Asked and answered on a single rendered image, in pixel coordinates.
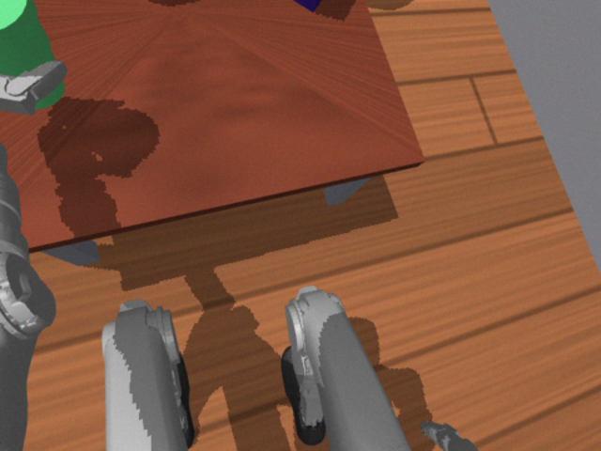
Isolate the right robot foot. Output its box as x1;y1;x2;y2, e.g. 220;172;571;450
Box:
281;346;326;445

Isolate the left robot arm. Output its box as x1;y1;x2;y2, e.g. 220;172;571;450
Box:
0;142;56;451

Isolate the coffee table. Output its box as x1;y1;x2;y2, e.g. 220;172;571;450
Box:
0;0;425;266

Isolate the left robot foot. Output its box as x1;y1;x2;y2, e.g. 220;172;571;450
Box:
177;354;194;449

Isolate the right robot hand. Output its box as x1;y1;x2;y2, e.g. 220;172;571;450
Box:
421;421;479;451

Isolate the left robot hand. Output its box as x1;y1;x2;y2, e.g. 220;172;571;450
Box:
0;60;67;116

